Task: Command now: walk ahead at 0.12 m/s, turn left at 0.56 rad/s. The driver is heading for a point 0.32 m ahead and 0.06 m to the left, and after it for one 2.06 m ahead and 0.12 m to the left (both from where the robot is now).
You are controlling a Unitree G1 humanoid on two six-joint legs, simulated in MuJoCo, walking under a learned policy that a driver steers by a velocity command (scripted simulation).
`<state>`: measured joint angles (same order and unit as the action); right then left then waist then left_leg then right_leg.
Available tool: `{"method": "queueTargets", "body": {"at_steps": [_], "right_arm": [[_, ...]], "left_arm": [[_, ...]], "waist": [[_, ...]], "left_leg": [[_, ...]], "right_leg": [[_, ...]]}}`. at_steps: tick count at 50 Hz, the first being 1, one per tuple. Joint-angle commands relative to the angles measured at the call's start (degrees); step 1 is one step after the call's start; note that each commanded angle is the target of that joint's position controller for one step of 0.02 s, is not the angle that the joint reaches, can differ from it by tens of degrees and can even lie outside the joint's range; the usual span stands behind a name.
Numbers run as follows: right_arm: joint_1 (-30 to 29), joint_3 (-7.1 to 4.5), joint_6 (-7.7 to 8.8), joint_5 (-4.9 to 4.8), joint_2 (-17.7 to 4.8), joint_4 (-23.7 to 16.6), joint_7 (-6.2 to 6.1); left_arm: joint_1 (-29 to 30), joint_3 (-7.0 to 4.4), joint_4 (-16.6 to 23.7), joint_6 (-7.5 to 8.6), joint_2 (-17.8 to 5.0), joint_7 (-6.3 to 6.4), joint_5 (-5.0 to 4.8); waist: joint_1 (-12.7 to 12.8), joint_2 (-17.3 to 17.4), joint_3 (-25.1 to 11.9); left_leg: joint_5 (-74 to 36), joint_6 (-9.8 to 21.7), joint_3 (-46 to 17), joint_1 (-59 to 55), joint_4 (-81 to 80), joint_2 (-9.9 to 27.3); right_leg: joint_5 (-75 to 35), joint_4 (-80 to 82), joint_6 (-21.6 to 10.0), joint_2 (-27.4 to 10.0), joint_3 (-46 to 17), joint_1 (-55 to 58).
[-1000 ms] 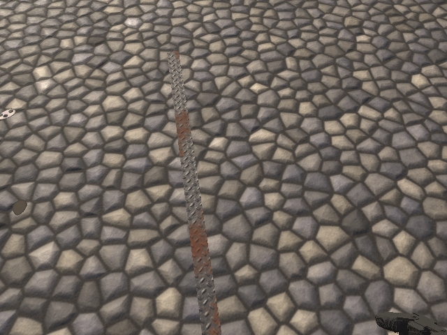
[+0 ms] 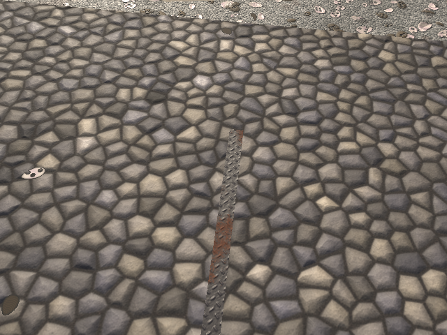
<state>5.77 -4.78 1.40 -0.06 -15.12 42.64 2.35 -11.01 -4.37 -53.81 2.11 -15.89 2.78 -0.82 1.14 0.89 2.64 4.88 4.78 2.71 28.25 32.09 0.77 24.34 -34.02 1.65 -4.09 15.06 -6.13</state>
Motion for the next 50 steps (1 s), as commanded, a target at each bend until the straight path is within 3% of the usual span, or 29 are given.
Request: {"method": "queueTargets", "body": {"at_steps": [1,2,3,4,5,8,13,16,20,23,24,25,26,27,28,29,31,33,35,38,41,42,43,44,45,46,47,48,50], "right_arm": [[11.12,-4.75,0.15,1.43,-18.26,-3.07,-1.67],[10.88,-3.68,0.15,0.92,-14.25,-4.35,-0.97],[7.40,-2.96,0.43,0.39,-11.81,-5.14,-0.98],[4.50,-2.59,0.32,-0.59,-10.22,-5.21,-1.28],[2.69,-2.15,-0.03,-0.86,-8.79,-5.58,-1.81],[2.30,-2.35,-0.49,0.64,-9.57,-6.69,-2.87],[3.29,-2.81,-1.36,-0.20,-10.74,-7.84,-4.38],[2.94,-2.74,-2.05,-0.06,-10.58,-8.49,-4.66],[3.35,-2.64,-2.82,-0.03,-10.33,-9.19,-4.61],[2.03,-2.41,-3.65,-0.88,-10.14,-10.12,-4.81],[3.06,-2.00,-3.88,-1.13,-8.78,-10.34,-4.95],[6.35,-1.18,-4.00,-0.83,-5.09,-10.17,-4.84],[4.38,-2.36,-3.12,-1.08,-8.67,-12.74,-4.42],[5.37,-3.63,-2.72,-0.25,-13.12,-11.25,-4.10],[6.66,-4.04,-3.03,-0.58,-13.36,-9.63,-3.95],[7.96,-3.67,-3.78,-0.60,-11.40,-8.29,-4.09],[6.68,-2.57,-4.26,-0.75,-8.35,-9.16,-3.35],[2.29,-1.97,-3.66,-1.36,-7.62,-11.28,-2.71],[-0.42,-0.96,-2.58,-0.73,-5.44,-12.43,-2.57],[0.13,0.27,-0.54,-0.45,-3.38,-11.78,-1.88],[0.51,-0.16,1.03,-1.07,-5.01,-11.04,-1.31],[2.84,-0.38,1.45,-1.37,-5.20,-10.18,-1.21],[6.13,-0.76,1.67,-1.53,-5.55,-8.73,-1.32],[10.37,-1.34,1.72,-1.56,-6.54,-7.46,-1.79],[17.76,-2.00,1.74,-0.82,-8.69,-6.53,-2.62],[21.28,-3.31,1.41,0.41,-15.33,-6.66,-3.08],[22.68,-3.43,2.11,0.88,-14.46,-5.64,-2.78],[19.35,-2.01,2.91,0.16,-10.14,-5.72,-2.53],[13.20,-0.70,3.82,-0.31,-6.44,-5.82,-2.24]], "left_arm": [[-5.31,0.42,6.52,0.56,-2.96,-1.13,2.60],[-2.10,-0.34,6.07,0.91,-6.78,-1.92,0.90],[1.75,-0.44,7.38,0.83,-7.08,-1.94,-0.42],[2.64,-0.52,6.71,0.34,-6.41,-1.18,0.18],[3.40,-0.98,6.86,-0.39,-7.57,-0.34,1.09],[2.38,-1.01,7.24,-1.47,-6.42,0.04,1.42],[5.06,-0.52,8.51,-1.66,-5.31,0.58,1.32],[6.38,-0.52,9.29,-1.36,-5.52,0.28,1.02],[5.75,-0.59,9.73,-0.18,-6.05,-0.58,0.51],[0.66,-1.04,8.68,0.58,-6.63,-1.61,0.30],[-1.68,-1.83,8.18,0.56,-9.04,-1.69,0.89],[-1.37,-2.56,8.87,-0.03,-12.98,-1.38,1.97],[0.22,-2.86,9.44,-0.35,-14.55,-1.62,4.03],[4.03,-2.15,11.84,-0.20,-11.11,-1.36,3.71],[6.25,-1.57,12.67,-0.27,-8.43,-1.02,2.82],[6.18,-1.24,13.11,-0.42,-7.40,-0.79,1.89],[3.83,-0.88,12.75,-0.73,-7.16,-0.11,0.77],[0.22,-1.17,12.62,-0.81,-8.18,0.31,1.02],[-4.51,-1.36,11.49,-0.28,-8.92,0.01,1.00],[-3.70,-1.50,11.27,0.52,-10.04,-1.29,0.30],[-5.00,-1.90,10.78,0.62,-11.83,-2.68,-0.78],[-4.64,-1.84,10.65,0.42,-11.93,-3.02,-1.34],[-4.58,-1.47,10.48,0.27,-11.03,-3.28,-1.53],[-4.35,-0.69,10.40,0.46,-8.55,-3.51,-1.25],[-2.23,0.87,11.44,0.95,-3.62,-3.97,-0.36],[-2.18,1.93,14.27,2.16,0.26,-3.93,0.17],[-0.86,0.37,14.84,2.75,-5.57,-3.38,-1.48],[-0.93,-0.66,14.47,2.63,-8.29,-3.48,-2.22],[-1.56,-1.05,13.10,2.05,-7.75,-3.54,-1.30]], "waist": [[-0.51,17.23,-21.85],[-4.12,7.28,-24.99],[-3.47,4.44,-19.17],[-1.88,-0.59,-13.49],[-1.01,0.42,-11.03],[0.41,4.27,-10.67],[-1.04,5.11,-11.48],[-1.83,6.76,-9.99],[-2.34,8.41,-9.79],[0.61,8.39,-9.69],[0.89,5.59,-10.13],[-1.87,-7.80,-10.55],[-2.20,-20.44,-6.95],[-2.63,-13.57,-6.38],[-3.25,-9.60,-6.26],[-3.15,-7.58,-6.82],[-1.36,-9.12,-4.51],[1.64,-10.79,-2.98],[3.88,-9.69,-3.34],[2.62,-10.84,-2.15],[2.11,-11.00,-0.26],[0.30,-10.14,-0.42],[-1.65,-9.17,-1.09],[-3.93,-8.15,-3.18],[-7.68,-2.79,-8.09],[-7.56,12.99,-10.77],[-8.96,11.57,-8.30],[-7.08,10.00,-3.20],[-4.21,9.50,1.55]], "left_leg": [[-38.86,20.91,-39.78,-40.23,-6.37,21.31],[-28.18,19.41,-37.92,-38.03,-10.00,19.71],[-19.50,16.13,-31.61,-32.66,-10.98,17.11],[-12.60,12.50,-26.79,-25.44,-12.12,13.96],[-8.18,10.77,-24.41,-19.60,-13.20,12.15],[-7.47,9.78,-22.16,-12.86,-14.71,8.73],[2.12,8.72,-24.45,-13.78,-14.40,7.51],[9.48,7.82,-26.75,-12.37,-14.83,6.52],[7.05,7.29,-30.55,-14.18,-13.20,6.35],[2.87,4.84,-31.18,-12.91,-9.65,3.99],[7.33,2.24,-28.71,-8.49,-5.79,1.20],[22.33,-1.09,-18.80,-0.20,8.41,-6.11],[31.39,-3.60,-11.66,9.49,19.49,-10.52],[27.74,-5.19,-13.30,9.46,29.11,-6.52],[23.87,-6.05,-12.37,8.96,32.67,-6.15],[20.03,-7.01,-10.96,9.80,35.49,-5.18],[14.62,-7.97,-8.31,13.50,37.59,-3.08],[12.70,-8.66,-5.49,16.33,33.25,-1.45],[13.12,-8.74,-5.80,14.45,26.01,-0.97],[14.85,-6.93,-1.99,3.08,12.42,-0.09],[15.53,-5.40,-0.07,-6.37,1.67,-1.73],[10.97,-4.55,0.17,-11.37,-4.28,-2.12],[6.62,-3.65,0.32,-18.46,-9.51,-2.47],[5.65,-2.88,-1.29,-27.65,-10.43,-1.18],[8.79,-0.82,-11.00,-39.55,-11.56,7.62],[13.42,5.22,-29.39,-46.27,-14.60,21.34],[23.14,10.50,-35.99,-38.74,-17.90,24.85],[29.65,9.21,-31.73,-36.29,-19.66,21.66],[21.81,5.85,-21.65,-31.49,-22.63,16.84]], "right_leg": [[18.25,-44.39,2.66,8.26,-11.03,-28.62],[14.81,-47.22,1.26,5.69,-20.16,-31.00],[9.59,-45.41,-0.03,3.99,-19.94,-33.23],[5.25,-40.53,0.07,1.74,-19.62,-33.07],[2.42,-35.98,0.02,0.45,-19.89,-31.01],[-1.80,-29.74,0.45,2.13,-19.20,-25.26],[-5.59,-18.94,2.48,3.42,-20.77,-25.63],[-6.64,-13.77,2.72,4.24,-21.16,-23.85],[-5.07,-6.17,1.78,5.51,-21.19,-19.79],[-11.47,8.63,-0.38,5.75,-19.44,-10.42],[-14.97,13.14,-2.17,0.60,-22.25,-3.81],[-20.53,15.59,-6.93,-12.81,-33.47,2.26],[-28.34,18.37,-15.84,-19.73,-45.94,-2.13],[-30.11,17.13,-16.51,-19.19,-41.93,-2.93],[-30.70,15.53,-13.63,-15.25,-35.25,-3.16],[-23.45,15.69,-11.22,-12.00,-30.97,-1.54],[-9.18,19.20,-10.69,-10.16,-28.04,-0.61],[-1.84,22.08,-10.92,-10.13,-27.01,2.22],[-0.13,23.07,-12.21,-10.51,-28.02,4.12],[-3.54,24.08,-12.60,-9.64,-25.29,-1.46],[-4.68,22.53,-13.60,-9.68,-26.03,-6.03],[-4.14,21.14,-13.29,-9.55,-26.62,-7.70],[-4.66,18.94,-12.36,-8.87,-26.86,-10.55],[-5.13,14.91,-10.30,-6.99,-25.79,-15.30],[-1.37,1.96,-6.30,-2.11,-21.64,-23.46],[8.19,-16.27,-2.74,3.87,-15.03,-38.05],[10.12,-27.33,-2.82,2.16,-20.17,-41.98],[5.02,-31.15,-3.69,0.32,-22.09,-44.94],[-4.52,-31.48,-3.49,-1.08,-21.98,-45.69]]}}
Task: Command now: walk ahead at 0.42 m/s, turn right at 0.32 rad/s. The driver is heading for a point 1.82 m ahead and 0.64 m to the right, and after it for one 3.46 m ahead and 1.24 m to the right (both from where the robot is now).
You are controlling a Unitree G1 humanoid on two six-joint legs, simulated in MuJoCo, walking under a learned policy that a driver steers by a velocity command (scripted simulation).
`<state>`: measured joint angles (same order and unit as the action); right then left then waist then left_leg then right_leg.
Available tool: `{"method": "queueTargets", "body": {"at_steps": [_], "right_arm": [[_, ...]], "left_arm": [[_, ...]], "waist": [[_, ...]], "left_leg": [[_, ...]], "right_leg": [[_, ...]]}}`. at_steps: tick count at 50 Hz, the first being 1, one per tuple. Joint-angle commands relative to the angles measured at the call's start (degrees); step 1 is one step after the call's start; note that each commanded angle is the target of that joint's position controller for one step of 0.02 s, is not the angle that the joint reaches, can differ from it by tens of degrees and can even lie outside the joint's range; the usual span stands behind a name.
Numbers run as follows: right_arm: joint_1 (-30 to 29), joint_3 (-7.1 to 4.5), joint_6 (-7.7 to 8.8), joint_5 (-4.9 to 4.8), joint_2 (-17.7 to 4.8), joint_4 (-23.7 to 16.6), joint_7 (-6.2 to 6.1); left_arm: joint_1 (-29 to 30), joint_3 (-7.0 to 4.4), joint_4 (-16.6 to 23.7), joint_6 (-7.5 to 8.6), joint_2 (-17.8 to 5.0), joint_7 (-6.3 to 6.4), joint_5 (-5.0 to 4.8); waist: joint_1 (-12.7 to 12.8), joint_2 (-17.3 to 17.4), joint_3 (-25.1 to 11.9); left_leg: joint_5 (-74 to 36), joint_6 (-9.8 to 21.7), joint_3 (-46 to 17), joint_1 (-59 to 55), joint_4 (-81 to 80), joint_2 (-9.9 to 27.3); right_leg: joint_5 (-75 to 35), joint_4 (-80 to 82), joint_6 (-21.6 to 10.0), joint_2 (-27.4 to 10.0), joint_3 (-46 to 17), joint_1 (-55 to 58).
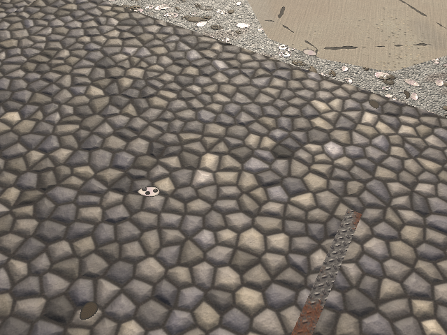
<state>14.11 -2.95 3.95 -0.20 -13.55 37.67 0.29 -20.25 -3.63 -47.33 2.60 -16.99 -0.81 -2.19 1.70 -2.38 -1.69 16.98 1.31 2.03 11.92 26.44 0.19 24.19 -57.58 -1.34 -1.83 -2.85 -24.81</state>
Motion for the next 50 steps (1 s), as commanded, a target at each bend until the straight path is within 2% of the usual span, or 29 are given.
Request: {"method": "queueTargets", "body": {"at_steps": [1,3,6,10,13,16,17,18,19,20,21,22,23,24,25,26,30,33,37,40,42,43,44,45,46,47,48,49,50], "right_arm": [[3.50,-2.30,1.56,0.11,-7.11,-0.67,-0.17],[3.30,-2.41,2.17,0.83,-6.53,-0.07,-0.30],[3.67,-2.74,2.39,0.93,-7.26,1.40,-0.72],[5.19,-3.36,2.06,0.24,-9.71,3.43,-1.37],[6.86,-3.75,1.22,-0.63,-11.13,5.19,-1.46],[6.64,-4.34,-0.12,-0.81,-14.07,5.54,-1.93],[6.32,-4.43,-0.64,-0.86,-14.84,5.43,-2.11],[6.03,-4.10,-0.61,-1.16,-14.64,4.99,-2.35],[8.76,-2.33,0.11,0.79,-9.41,3.64,-2.17],[12.39,-0.31,2.04,0.50,-4.84,0.67,-1.27],[4.12,-1.73,3.92,-1.47,-11.31,-0.26,-0.48],[0.14,-1.66,4.56,-2.73,-11.46,-1.89,-0.26],[-0.43,-1.34,4.75,-1.62,-10.44,-1.70,-0.75],[0.08,-1.77,4.35,-0.21,-10.81,-1.15,-1.13],[1.56,-2.00,3.55,0.14,-10.97,-0.84,-1.04],[2.38,-2.03,2.83,0.55,-10.71,-0.65,-1.07],[-2.47,-1.14,1.48,1.60,-8.25,-2.08,-1.41],[-9.22,-0.27,2.04,1.23,-6.49,-3.24,-0.89],[-14.92,-0.16,3.18,0.01,-7.25,-4.21,0.77],[-14.54,-0.99,3.68,-0.11,-9.25,-4.66,1.40],[-8.18,-1.97,3.98,0.04,-10.60,-3.26,1.13],[-0.95,-2.87,4.25,0.70,-12.80,-2.14,0.77],[7.29,-4.08,4.24,1.76,-17.64,-1.19,0.50],[12.30,-4.38,3.44,0.52,-16.76,1.74,1.17],[10.71,-2.97,3.13,-0.70,-12.33,1.28,1.23],[7.44,-2.32,2.55,-0.34,-10.48,0.77,0.91],[4.52,-1.80,2.18,0.27,-9.58,0.65,0.87],[2.68,-1.32,2.23,0.66,-8.39,0.58,0.83],[1.79,-1.07,2.30,0.93,-7.98,0.58,0.86]], "left_arm": [[7.69,-1.80,6.42,1.29,-5.86,-0.07,0.42],[6.96,-1.29,6.08,0.94,-3.30,-0.41,0.48],[9.44,-0.70,7.48,0.53,-1.67,-0.67,0.70],[17.20,0.45,10.80,0.63,-0.06,-2.17,1.10],[20.69,0.52,13.23,0.71,-0.69,-3.38,0.77],[17.10,-1.05,14.11,0.31,-3.98,-3.72,0.71],[10.21,-2.39,12.84,0.06,-6.53,-3.46,0.52],[1.16,-4.24,10.91,-0.37,-9.82,-2.57,0.41],[-4.57,-5.35,9.71,-1.18,-14.64,-1.06,0.38],[-1.95,-5.16,11.66,-0.29,-17.55,-1.31,0.43],[-2.98,-3.89,11.91,0.13,-12.32,-1.54,0.92],[-0.89,-3.29,11.25,0.68,-10.43,-1.51,1.14],[3.19,-2.77,11.77,1.05,-9.29,-1.50,1.09],[6.77,-2.28,12.55,1.21,-7.45,-1.32,1.49],[8.78,-2.01,13.56,1.28,-6.99,-1.05,2.27],[9.71,-2.07,13.68,1.42,-6.87,-0.88,2.27],[7.41,-2.36,11.96,1.72,-8.28,0.32,1.70],[5.24,-2.34,10.82,1.19,-8.33,0.91,1.14],[0.36,-2.10,8.40,0.92,-8.19,0.95,0.83],[-0.87,-2.15,7.47,0.42,-8.38,0.98,1.16],[0.40,-2.02,7.58,0.04,-7.99,0.93,1.21],[0.80,-1.20,8.14,0.12,-5.88,0.81,1.58],[-3.78,-0.03,9.23,0.65,-2.73,0.90,1.67],[-7.13,0.56,8.89,1.24,-2.13,1.02,0.67],[-2.80,-0.53,9.30,1.50,-7.22,0.95,-0.03],[3.13,-0.67,10.62,1.56,-7.97,0.86,0.02],[6.54,-0.48,11.70,1.72,-7.16,0.74,0.96],[7.38,-0.70,11.92,1.73,-6.53,0.65,1.69],[6.39,-0.62,11.70,1.58,-5.56,0.46,1.64]], "waist": [[-3.87,11.67,7.06],[-2.94,9.27,5.93],[-2.95,7.25,6.11],[-5.24,6.19,8.58],[-5.50,5.71,9.31],[-1.69,8.74,3.31],[2.30,9.23,-0.99],[7.34,7.85,-5.76],[6.79,-3.78,-11.29],[1.42,-13.12,-21.59],[6.24,-3.77,-20.39],[5.13,-2.23,-11.22],[1.72,3.77,-5.10],[-0.65,3.44,-2.71],[-2.55,1.46,-1.53],[-3.41,0.73,-1.01],[-2.54,0.83,1.72],[0.43,-0.80,2.04],[3.67,-2.18,2.23],[2.77,-3.72,2.37],[-1.22,-4.70,0.41],[-4.77,-3.11,-5.76],[-5.73,7.09,-15.45],[-5.88,21.15,-19.44],[-7.24,13.50,-12.06],[-7.26,8.49,-5.60],[-5.88,5.40,-0.63],[-4.36,5.53,1.19],[-3.07,6.99,1.68]], "left_leg": [[1.91,8.26,-16.31,-12.97,-17.88,16.09],[-10.31,7.66,-9.20,-11.53,-18.32,14.43],[-17.62,7.70,-2.29,-10.15,-18.88,13.63],[-19.26,6.91,3.91,-8.38,-20.00,14.05],[-25.64,6.06,6.31,-13.44,-17.47,15.78],[-56.38,4.38,8.87,-17.72,-5.19,16.03],[-62.60,3.57,9.65,-16.46,4.50,15.28],[-58.56,1.68,10.80,-8.78,17.61,13.26],[-19.20,-0.67,9.94,7.99,37.25,9.04],[17.40,-3.17,-1.35,27.01,56.15,-2.88],[13.47,-1.85,-9.60,32.43,57.77,0.08],[8.86,-0.68,-8.36,34.63,54.62,2.15],[4.81,-0.53,-7.91,32.28,49.18,4.86],[2.63,-0.86,-7.87,28.30,44.61,6.57],[1.08,-1.20,-8.02,24.78,43.26,7.47],[0.30,-1.97,-7.58,23.47,41.40,7.66],[-8.24,-5.29,-5.42,24.06,30.27,6.66],[-20.06,-5.61,-4.76,21.15,15.24,4.09],[-24.32,-4.39,-4.59,18.38,6.02,2.29],[-16.74,-1.70,-4.69,17.96,2.68,1.61],[-13.71,1.12,-2.53,9.43,-0.66,-0.02],[-15.52,4.16,-5.60,-2.60,0.80,3.75],[-12.96,11.61,-22.76,-23.99,1.93,15.48],[1.81,17.42,-44.41,-32.87,-6.55,22.92],[11.86,15.20,-43.93,-28.87,-9.20,21.93],[10.51,12.94,-35.69,-22.16,-9.75,19.69],[4.45,12.20,-29.71,-14.72,-11.25,17.10],[-0.92,11.73,-25.89,-10.18,-12.58,15.11],[-4.68,11.35,-23.09,-7.08,-13.90,13.46]], "right_leg": [[-8.38,-7.02,-0.10,-3.98,-4.72,-25.53],[-14.25,-7.07,0.80,-3.55,-3.96,-23.62],[-20.60,0.45,2.25,-3.28,-3.04,-22.41],[-27.34,13.81,1.25,-2.94,2.24,-17.17],[-23.96,19.15,-1.44,-2.16,4.53,-16.27],[-15.67,19.98,-5.26,3.42,9.52,-6.05],[-14.46,20.86,-6.93,5.91,10.42,3.32],[-17.30,24.11,-9.24,7.21,8.83,18.74],[-18.69,23.94,-12.90,-4.14,-8.94,36.61],[-3.52,35.25,-25.36,-17.64,-44.77,50.62],[0.47,40.89,-21.47,-16.64,-43.65,48.47],[-2.03,41.46,-18.88,-14.75,-35.36,40.54],[-8.62,41.67,-17.04,-12.22,-28.74,30.08],[-14.42,42.12,-16.09,-9.84,-23.58,22.69],[-17.80,43.49,-15.98,-8.33,-21.10,17.44],[-20.04,44.66,-16.38,-7.55,-19.88,14.48],[-26.31,45.69,-15.75,-4.80,-13.35,7.74],[-22.11,44.10,-12.65,-2.00,-10.38,7.55],[-18.42,41.33,-11.84,-4.86,-13.08,12.53],[-21.56,37.16,-10.73,-8.02,-17.26,19.23],[-32.24,31.19,-8.96,-6.61,-16.70,20.42],[-34.89,20.83,-7.05,-3.45,-13.84,17.46],[-22.53,1.44,-3.12,3.17,-8.16,1.57],[7.32,-13.39,-0.20,7.99,-5.38,-13.01],[6.37,-18.31,-0.39,4.79,-8.28,-19.73],[1.76,-18.77,-0.45,2.14,-6.01,-21.13],[-2.02,-15.22,-0.48,-0.03,-3.97,-20.55],[-4.97,-11.22,-0.37,-2.08,-3.62,-18.44],[-6.49,-9.03,-0.08,-3.04,-3.07,-15.54]]}}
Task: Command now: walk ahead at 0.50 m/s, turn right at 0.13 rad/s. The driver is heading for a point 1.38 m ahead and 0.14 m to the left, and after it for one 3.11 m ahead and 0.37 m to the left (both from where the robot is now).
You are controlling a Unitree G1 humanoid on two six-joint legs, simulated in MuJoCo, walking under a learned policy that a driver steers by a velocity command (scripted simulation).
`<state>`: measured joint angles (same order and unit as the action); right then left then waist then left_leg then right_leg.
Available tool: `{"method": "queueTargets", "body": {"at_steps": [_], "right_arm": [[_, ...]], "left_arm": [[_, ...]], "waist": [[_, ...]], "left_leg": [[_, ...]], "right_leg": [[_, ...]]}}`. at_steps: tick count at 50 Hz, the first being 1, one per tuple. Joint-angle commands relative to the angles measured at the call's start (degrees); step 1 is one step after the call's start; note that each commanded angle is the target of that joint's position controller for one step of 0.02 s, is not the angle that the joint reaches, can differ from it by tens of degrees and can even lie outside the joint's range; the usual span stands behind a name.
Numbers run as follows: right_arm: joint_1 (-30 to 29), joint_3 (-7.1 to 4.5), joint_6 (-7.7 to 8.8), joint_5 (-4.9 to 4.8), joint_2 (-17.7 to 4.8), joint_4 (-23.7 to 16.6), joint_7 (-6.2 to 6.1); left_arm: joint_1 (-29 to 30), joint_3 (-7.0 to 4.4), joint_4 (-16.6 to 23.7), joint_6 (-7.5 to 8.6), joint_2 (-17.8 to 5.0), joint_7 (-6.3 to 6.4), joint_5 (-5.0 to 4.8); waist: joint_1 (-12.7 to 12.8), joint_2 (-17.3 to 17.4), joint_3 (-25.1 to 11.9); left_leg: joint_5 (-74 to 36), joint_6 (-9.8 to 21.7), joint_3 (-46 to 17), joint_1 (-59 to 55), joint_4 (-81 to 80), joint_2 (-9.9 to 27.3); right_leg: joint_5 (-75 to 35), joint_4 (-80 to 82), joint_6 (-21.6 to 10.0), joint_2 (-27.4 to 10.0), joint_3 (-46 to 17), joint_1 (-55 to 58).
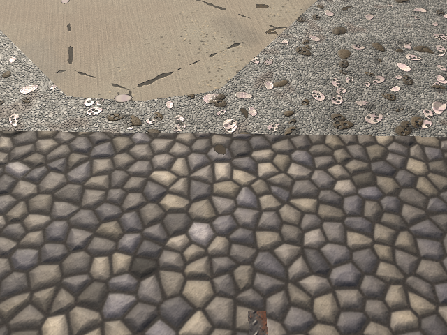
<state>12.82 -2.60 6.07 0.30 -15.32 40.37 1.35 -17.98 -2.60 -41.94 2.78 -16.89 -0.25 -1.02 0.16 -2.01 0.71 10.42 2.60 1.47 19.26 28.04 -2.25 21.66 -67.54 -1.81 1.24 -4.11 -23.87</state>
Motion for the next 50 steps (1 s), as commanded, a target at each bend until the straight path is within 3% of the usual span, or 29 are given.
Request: {"method": "queueTargets", "body": {"at_steps": [1,4,8,13,16,17,18,19,20,21,22,23,24,25,28,31,35,38,41,43,44,45,46,47,48,49,50], "right_arm": [[2.86,-1.36,0.29,0.17,-6.02,-1.83,-0.15],[3.57,-1.87,0.47,-0.53,-8.08,-0.37,-0.39],[5.55,-2.17,-0.33,-1.06,-9.77,1.59,-0.81],[10.23,-2.35,-1.48,-1.69,-10.88,4.56,-0.90],[10.07,-2.81,-2.45,-1.80,-12.10,5.44,-1.36],[8.98,-2.90,-2.74,-1.88,-12.57,5.36,-1.53],[8.84,-2.49,-2.93,-1.72,-11.63,5.29,-1.67],[8.47,-1.27,-2.76,-0.47,-9.01,3.82,-1.85],[15.68,0.77,-1.60,-0.39,-2.47,2.53,-1.50],[12.82,-0.20,-0.51,-1.36,-7.30,3.40,-1.17],[7.34,-1.14,0.10,-2.62,-10.24,1.62,-0.83],[3.94,-0.94,0.30,-2.30,-9.77,0.81,-0.93],[2.28,-1.07,0.19,-1.22,-9.25,0.55,-1.04],[3.40,-1.25,-0.34,-0.92,-8.72,0.78,-0.99],[4.93,-0.71,-1.99,-0.77,-5.91,1.43,-1.08],[-0.91,-0.26,-2.26,-0.28,-4.88,-0.32,-1.20],[-8.83,0.33,-1.43,-0.71,-3.70,-1.97,-0.34],[-13.65,0.31,-1.00,-1.20,-4.14,-3.63,0.51],[-15.11,-0.04,-0.65,-1.20,-5.21,-4.81,1.35],[-11.07,-0.74,-0.47,-1.02,-6.68,-3.94,1.42],[-4.42,-1.84,-0.48,-0.80,-8.44,-1.92,1.10],[5.10,-3.17,-0.60,-0.50,-11.66,0.40,0.51],[11.24,-4.62,-1.00,0.46,-17.71,1.20,0.14],[13.14,-3.66,-1.31,-0.59,-13.94,1.83,0.35],[19.23,-0.65,0.65,5.47,-5.49,4.80,-0.64],[11.41,-0.70,1.16,4.44,-5.09,4.57,-0.50],[8.09,0.22,0.90,3.11,-2.97,4.04,-0.91]], "left_arm": [[2.95,-1.47,5.82,1.18,-4.68,-0.20,0.34],[5.27,-0.76,6.41,0.90,-2.76,-0.13,0.78],[12.45,0.06,7.54,1.64,-1.08,-0.65,0.73],[19.94,-0.15,9.82,2.35,-1.86,-1.93,-0.11],[18.80,-0.82,10.15,2.71,-3.48,-2.50,0.00],[14.82,-1.50,9.18,2.77,-4.63,-2.36,0.24],[7.04,-2.79,6.84,2.66,-6.96,-1.90,0.55],[-3.55,-4.02,4.92,2.42,-10.80,-1.23,1.12],[-6.87,-4.98,3.92,2.05,-15.79,-1.25,1.38],[-7.85,-3.68,3.86,1.84,-10.41,-1.25,0.53],[-4.22,-2.84,3.92,1.84,-8.50,-1.11,0.44],[-0.64,-2.40,4.26,1.82,-7.46,-1.09,0.64],[2.12,-2.02,4.28,1.89,-6.15,-1.33,1.06],[3.73,-1.66,4.42,2.20,-5.05,-1.42,1.54],[4.41,-1.96,3.15,3.20,-5.46,-1.47,0.87],[2.84,-2.45,1.43,3.25,-7.04,-0.79,0.83],[-0.36,-2.66,-0.58,2.63,-8.50,-0.23,0.33],[-3.80,-2.84,-2.66,1.97,-9.35,-0.14,-0.08],[-4.79,-3.14,-4.14,1.02,-10.00,0.23,-0.32],[-3.68,-3.34,-4.46,0.39,-10.72,0.52,-0.30],[-2.94,-3.08,-4.43,0.07,-10.24,0.65,-0.21],[-3.13,-2.09,-3.68,0.05,-7.98,0.86,0.57],[-9.18,-0.19,-1.87,1.06,-2.25,0.51,0.91],[-8.42,-0.19,-2.73,2.27,-3.21,0.24,0.59],[-6.95,0.72,-3.88,4.08,-2.18,-3.03,7.34],[-1.57,0.23,-3.40,4.90,-2.56,-3.01,6.79],[-1.84,0.52,-3.03,5.03,-3.26,-2.51,7.37]], "waist": [[-0.84,7.61,-1.03],[-0.69,6.87,-0.19],[-3.19,6.12,0.77],[-5.54,6.33,2.54],[-3.36,7.09,1.76],[-0.62,7.22,-0.58],[3.13,6.29,-5.72],[7.39,1.93,-14.19],[4.16,-13.44,-21.50],[6.56,-10.66,-21.91],[6.21,-7.36,-13.02],[4.62,-3.04,-8.30],[2.93,-1.02,-4.68],[0.82,-2.27,-4.00],[-1.40,-2.49,-2.59],[-0.32,-0.97,0.01],[2.67,-0.77,1.74],[4.46,-0.86,2.76],[3.81,-1.57,2.92],[1.00,-2.60,0.43],[-2.57,-2.00,-3.68],[-6.38,0.19,-11.07],[-5.41,12.80,-20.01],[-6.55,17.00,-23.42],[-8.92,11.65,-13.32],[-6.03,11.99,0.53],[-3.70,8.73,-3.59]], "left_leg": [[-0.85,10.24,-20.24,-12.97,-16.55,14.89],[-9.29,11.31,-14.81,-11.21,-18.79,14.56],[-12.52,9.41,-8.37,-11.29,-19.39,12.42],[-12.25,8.30,-8.37,-16.31,-17.30,14.90],[-19.57,6.85,-8.79,-20.79,-13.08,16.72],[-28.22,5.91,-7.33,-20.76,-8.31,15.67],[-34.23,4.51,-4.95,-18.26,0.91,13.01],[-23.13,2.33,-2.64,-7.78,17.00,10.16],[13.16,-1.77,-1.37,15.59,38.20,-0.02],[22.41,-1.58,-8.60,22.84,45.41,1.10],[18.28,-1.11,-7.89,26.64,46.66,3.95],[13.22,-1.09,-6.11,25.33,44.26,6.55],[10.08,-1.47,-5.56,23.41,40.88,8.03],[7.82,-1.73,-6.04,19.80,38.78,9.44],[5.19,-3.24,-5.18,16.34,34.07,10.09],[-3.25,-4.35,-4.81,19.01,24.72,10.48],[-14.58,-3.94,-2.96,16.07,10.48,8.31],[-15.09,-3.10,-2.68,16.05,5.51,7.16],[-9.74,-0.94,-2.84,16.14,2.13,6.31],[-6.19,0.80,-0.93,9.28,0.33,4.34],[-6.56,2.28,0.82,-0.34,-1.09,2.56],[-8.67,4.85,-3.02,-15.81,1.22,6.57],[-1.23,13.66,-27.69,-38.92,-0.25,21.31],[6.29,16.27,-43.30,-42.26,-8.90,24.56],[27.51,11.76,-35.80,-36.91,-13.08,17.85],[21.72,11.26,-28.35,-26.76,-15.11,17.41],[15.68,11.32,-25.00,-23.04,-16.09,16.50]], "right_leg": [[-4.58,2.86,0.75,-6.45,-1.10,-14.83],[-8.14,10.89,2.21,-7.19,0.71,-15.31],[-20.94,26.25,2.74,-6.34,2.45,-12.26],[-23.75,35.45,1.41,-4.31,3.27,-10.34],[-18.07,38.39,-1.03,-3.17,3.83,-6.99],[-17.63,40.10,-2.25,-1.67,5.32,-0.74],[-18.57,40.73,-3.98,-0.77,6.25,10.79],[-21.11,38.01,-7.60,-9.45,-2.85,28.02],[-9.79,42.52,-16.90,-22.87,-29.67,47.43],[-2.02,48.23,-16.83,-23.21,-37.43,47.13],[-3.19,49.40,-14.47,-21.24,-29.25,40.44],[-9.01,50.30,-13.17,-18.88,-22.63,32.61],[-14.90,51.99,-12.67,-16.82,-18.32,25.74],[-18.67,53.58,-12.34,-15.34,-15.36,21.31],[-23.01,57.72,-13.33,-14.04,-9.89,14.99],[-24.46,59.84,-12.94,-13.12,-5.63,14.17],[-22.95,60.10,-10.49,-11.29,-0.98,14.92],[-21.60,58.59,-10.08,-13.27,-1.54,19.16],[-24.95,55.17,-8.83,-15.75,-2.55,24.88],[-35.34,49.90,-7.42,-15.45,-1.83,26.59],[-43.26,41.93,-6.08,-12.96,0.38,25.30],[-38.97,28.95,-4.10,-10.05,2.83,18.05],[-17.02,6.10,0.46,-1.56,6.17,-5.19],[11.23,-3.02,0.85,1.61,-1.12,-14.73],[3.30,-3.40,-2.74,2.36,-7.62,-20.70],[-0.80,-5.50,-2.64,-0.94,-3.25,-26.91],[-3.44,-2.05,-3.42,-3.78,-2.49,-22.83]]}}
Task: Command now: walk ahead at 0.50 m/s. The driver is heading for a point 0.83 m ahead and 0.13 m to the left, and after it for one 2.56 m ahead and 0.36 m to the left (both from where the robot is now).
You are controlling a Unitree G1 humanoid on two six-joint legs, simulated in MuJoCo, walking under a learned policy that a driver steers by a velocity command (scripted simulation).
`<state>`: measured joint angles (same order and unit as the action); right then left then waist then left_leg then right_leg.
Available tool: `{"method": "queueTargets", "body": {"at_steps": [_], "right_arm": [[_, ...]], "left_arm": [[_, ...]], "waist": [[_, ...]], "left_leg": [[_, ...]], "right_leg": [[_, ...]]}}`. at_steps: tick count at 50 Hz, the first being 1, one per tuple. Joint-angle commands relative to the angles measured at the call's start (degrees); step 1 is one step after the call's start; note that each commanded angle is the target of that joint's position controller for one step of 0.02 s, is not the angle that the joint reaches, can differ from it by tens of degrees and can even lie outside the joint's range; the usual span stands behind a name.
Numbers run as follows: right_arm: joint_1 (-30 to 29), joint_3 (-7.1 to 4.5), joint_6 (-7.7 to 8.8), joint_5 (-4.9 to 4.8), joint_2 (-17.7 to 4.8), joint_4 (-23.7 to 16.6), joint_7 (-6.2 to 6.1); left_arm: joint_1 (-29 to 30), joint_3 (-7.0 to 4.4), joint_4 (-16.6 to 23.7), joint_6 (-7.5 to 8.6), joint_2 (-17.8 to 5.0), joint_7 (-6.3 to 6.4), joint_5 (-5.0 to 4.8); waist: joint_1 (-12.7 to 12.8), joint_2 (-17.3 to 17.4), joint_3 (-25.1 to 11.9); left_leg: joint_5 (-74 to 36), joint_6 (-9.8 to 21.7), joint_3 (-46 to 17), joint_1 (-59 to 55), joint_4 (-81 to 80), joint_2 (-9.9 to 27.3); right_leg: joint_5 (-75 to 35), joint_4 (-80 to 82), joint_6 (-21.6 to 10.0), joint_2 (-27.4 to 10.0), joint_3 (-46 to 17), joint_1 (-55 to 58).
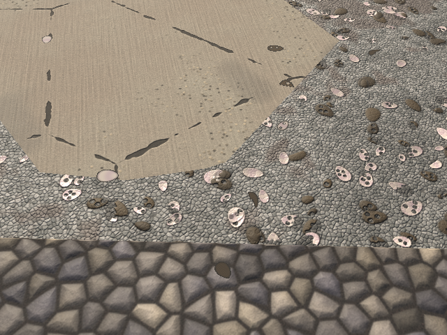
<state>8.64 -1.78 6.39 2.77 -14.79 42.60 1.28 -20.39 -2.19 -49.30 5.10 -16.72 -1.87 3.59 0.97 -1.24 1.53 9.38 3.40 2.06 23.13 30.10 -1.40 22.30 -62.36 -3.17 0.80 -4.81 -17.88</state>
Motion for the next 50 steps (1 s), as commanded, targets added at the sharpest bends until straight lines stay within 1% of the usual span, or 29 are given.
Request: {"method": "queueTargets", "body": {"at_steps": [1,3,7,10,13,17,19,20,21,22,23,24,25,26,27,28,29,31,34,36,40,42,43,45,46,47,48,49,50], "right_arm": [[9.40,0.08,0.71,0.17,-1.52,1.31,-1.13],[5.98,0.25,0.70,0.62,-1.62,0.17,-1.25],[9.22,-0.79,1.54,2.18,-4.99,0.98,0.15],[12.80,-0.70,1.25,1.84,-4.87,3.12,2.05],[16.32,-0.86,0.95,1.65,-5.48,5.65,3.36],[18.18,-1.09,0.38,1.45,-6.12,8.08,3.09],[17.16,-1.62,-0.10,1.13,-7.56,8.77,2.93],[16.49,-1.90,-0.12,1.16,-8.47,8.94,2.98],[16.29,-1.70,0.21,1.98,-7.48,8.77,3.19],[26.81,0.69,0.95,3.07,0.62,8.63,2.96],[25.74,1.54,1.28,2.57,1.05,8.37,4.24],[12.44,-0.58,0.78,0.85,-3.17,7.13,4.29],[9.67,-1.10,0.90,0.18,-3.71,6.95,2.94],[11.34,-0.89,0.80,1.14,-3.33,7.43,1.90],[10.44,-0.03,0.63,2.15,-0.95,7.36,1.70],[10.11,0.59,0.24,2.41,0.94,7.58,1.98],[10.35,0.57,-0.16,2.03,1.73,7.93,2.41],[9.00,0.40,-0.38,1.02,1.25,8.14,3.57],[4.54,0.65,-0.58,0.66,1.49,6.97,4.17],[1.67,0.92,-1.06,0.68,1.75,6.31,4.35],[-3.12,0.13,-2.08,0.90,0.07,4.40,4.24],[-5.48,-0.48,-2.06,0.40,-0.99,2.71,4.06],[-2.88,-0.56,-1.87,0.44,-0.91,2.71,3.89],[0.25,-2.14,-1.15,0.27,-4.43,2.86,3.21],[-0.84,-3.04,-0.64,-0.22,-6.14,2.64,3.05],[0.41,-3.51,0.01,-1.25,-6.92,2.91,2.66],[4.76,-4.77,0.81,-1.10,-9.51,3.16,1.23],[14.36,-6.27,0.52,0.00,-14.24,3.98,-0.80],[22.18,-5.33,0.24,1.14,-12.63,5.10,-1.12]], "left_arm": [[1.79,0.69,4.27,2.44,-1.81,-0.90,2.71],[2.32,1.05,4.19,1.13,-1.95,-1.11,1.75],[8.68,2.05,5.76,0.02,-0.60,-1.51,1.54],[12.57,2.63,6.59,-0.64,0.74,-1.88,1.12],[16.93,2.35,8.37,-1.36,-0.46,-1.92,0.77],[23.19,1.79,10.70,-1.38,-1.68,-0.97,0.02],[23.47,1.13,11.22,-0.92,-2.90,-0.62,-0.67],[20.45,0.34,10.51,-0.40,-4.62,-0.36,-1.39],[12.08,-0.75,8.23,0.29,-7.50,-0.10,-2.12],[-1.07,-0.81,5.12,0.32,-9.37,0.05,-1.60],[-12.76,-0.39,1.98,0.04,-7.32,0.59,-0.95],[-13.75,-1.12,-0.35,0.66,-6.61,1.35,0.04],[-5.87,-1.11,0.37,0.97,-6.21,1.89,-0.79],[-1.60,-0.15,0.93,0.68,-2.87,2.50,-1.18],[0.87,0.81,1.12,0.75,0.07,2.80,-1.36],[3.36,1.24,2.09,0.83,1.73,3.00,-0.97],[4.72,1.33,2.60,1.10,2.50,3.07,-0.67],[4.82,0.69,2.32,1.82,1.34,2.91,0.16],[0.85,0.52,-0.10,2.51,0.89,2.44,2.00],[-1.71,0.48,-1.76,2.61,0.14,1.88,1.98],[-4.23,0.59,-3.56,2.24,-1.27,0.01,2.20],[-3.38,0.08,-3.55,2.52,-2.64,0.48,1.27],[-1.61,-0.27,-3.14,2.65,-3.79,0.91,2.29],[3.33,-1.94,-0.92,2.91,-7.07,2.12,1.18],[1.67,-2.78,-1.21,2.71,-8.51,2.77,-0.92],[-2.20,-2.70,-2.22,2.26,-8.48,3.11,-0.68],[-6.34,-1.95,-3.47,1.90,-5.93,2.32,0.78],[-15.18,0.27,-2.27,1.98,2.42,1.58,4.01],[-7.75,0.19,1.55,2.41,-0.28,-0.01,1.16]], "waist": [[-2.62,6.08,-3.34],[-0.20,4.62,-4.07],[-2.03,3.46,-1.96],[-3.02,3.73,-0.57],[-3.94,4.91,0.94],[-4.91,4.83,1.96],[-2.98,4.75,0.95],[-0.65,4.49,-1.61],[2.38,2.21,-8.61],[2.22,-9.70,-25.66],[7.49,-12.00,-31.12],[10.39,-5.41,-12.31],[6.53,-5.10,-2.42],[3.37,-4.27,-4.02],[1.23,-2.89,-4.00],[-0.33,-2.15,-4.09],[-1.42,-1.80,-4.52],[-1.69,-1.78,-2.55],[-1.05,-0.60,-1.30],[-0.45,-0.68,-0.79],[-0.19,-1.72,0.77],[-0.81,-2.01,0.92],[-3.02,-2.87,0.24],[-5.28,-2.93,-0.61],[-4.08,-2.10,-0.13],[-3.66,-2.00,-1.12],[-4.05,0.21,-6.10],[-1.45,14.01,-23.03],[-6.58,10.41,-32.81]], "left_leg": [[10.24,10.31,-22.41,-21.50,-19.07,15.59],[4.47,10.81,-18.73,-14.05,-21.77,15.00],[-6.06,13.21,-11.29,-12.12,-23.14,13.65],[-11.97,12.71,-6.77,-9.27,-21.78,11.95],[-11.94,12.30,-7.20,-13.43,-20.35,13.62],[-14.88,10.11,-8.71,-24.81,-18.31,16.03],[-24.63,8.61,-8.62,-25.30,-14.87,15.49],[-32.87,6.77,-7.17,-22.23,-10.57,13.16],[-34.39,3.17,-4.13,-15.94,-0.42,8.43],[-10.63,-1.27,-2.88,2.05,18.50,0.67],[24.04,-1.97,-4.96,15.59,32.12,-4.47],[19.86,0.52,-9.43,23.71,41.21,0.32],[14.31,1.32,-7.96,24.15,42.24,3.63],[10.88,1.94,-8.23,19.31,39.56,6.33],[7.74,2.07,-8.65,15.74,38.05,8.01],[6.39,1.66,-8.34,13.44,37.56,8.72],[5.88,1.47,-8.05,13.09,36.28,8.80],[1.68,0.50,-6.93,14.80,33.33,9.17],[-7.98,-0.75,-6.02,18.42,24.88,9.64],[-12.88,-0.94,-4.47,17.97,18.56,9.06],[-15.87,-0.56,-2.47,15.72,13.42,6.55],[-12.71,-0.11,-1.45,13.64,10.60,5.60],[-14.04,0.28,-3.85,12.15,15.05,6.38],[-6.01,0.74,-1.37,7.63,12.73,3.58],[-2.10,0.93,3.32,5.01,4.85,0.21],[-10.37,2.83,5.74,-2.38,-0.02,-2.69],[-25.03,7.15,1.98,-15.49,0.91,-2.80],[-46.82,23.71,-18.18,-42.92,6.27,10.07],[-44.28,30.18,-38.81,-52.23,-3.60,20.55]], "right_leg": [[-6.44,-5.36,-1.93,-5.81,-1.66,-25.55],[-7.98,-1.85,0.05,-7.50,-1.23,-20.54],[-19.89,9.75,3.05,-7.77,1.96,-24.64],[-28.76,20.12,2.56,-6.13,4.49,-19.65],[-30.38,25.12,1.30,-4.77,4.35,-19.15],[-25.01,31.73,-0.81,-3.65,4.34,-20.08],[-23.09,34.80,-2.48,-1.54,6.86,-12.48],[-24.68,34.79,-4.12,-0.19,8.44,-2.58],[-28.69,30.38,-7.56,-1.56,6.88,13.70],[-36.67,29.17,-19.83,-16.08,-10.12,45.36],[-18.48,40.73,-23.23,-26.07,-32.15,55.39],[-0.05,46.14,-13.54,-21.69,-27.23,39.58],[2.75,48.74,-10.58,-20.71,-19.89,24.91],[-3.20,50.63,-10.54,-19.83,-15.22,18.56],[-10.41,51.82,-10.21,-18.67,-10.83,14.26],[-14.91,53.45,-10.20,-18.15,-7.38,11.44],[-16.63,54.84,-10.18,-17.60,-4.51,10.97],[-19.92,56.98,-10.34,-16.58,1.93,8.91],[-31.75,56.67,-10.97,-16.58,8.84,10.31],[-36.96,56.07,-10.80,-16.14,12.36,11.34],[-42.61,53.86,-9.57,-16.09,16.41,13.95],[-50.10,51.15,-8.08,-16.04,17.82,16.81],[-55.15,48.62,-7.56,-18.06,17.19,18.24],[-61.07,43.61,-5.19,-17.17,19.22,19.74],[-61.58,39.61,-4.04,-14.99,21.30,21.07],[-64.34,33.50,-2.57,-13.77,22.07,19.89],[-58.47,23.11,0.40,-12.23,20.86,13.55],[-15.21,2.46,8.42,-7.15,19.25,-3.16],[19.29,-12.27,9.73,1.49,9.86,-13.91]]}}
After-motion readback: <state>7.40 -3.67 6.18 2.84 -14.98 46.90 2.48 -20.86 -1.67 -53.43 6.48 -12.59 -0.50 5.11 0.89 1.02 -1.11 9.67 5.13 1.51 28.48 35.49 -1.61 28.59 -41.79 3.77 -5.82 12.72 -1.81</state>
